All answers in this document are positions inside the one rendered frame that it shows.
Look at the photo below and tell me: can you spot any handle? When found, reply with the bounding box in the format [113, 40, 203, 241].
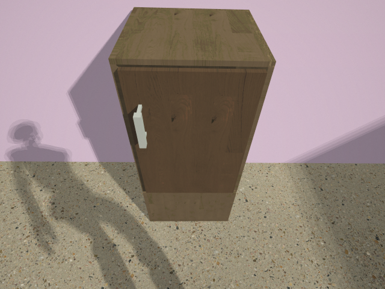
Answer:
[133, 105, 147, 148]

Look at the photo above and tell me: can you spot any cupboard door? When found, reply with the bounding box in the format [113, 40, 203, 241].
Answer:
[117, 67, 267, 193]

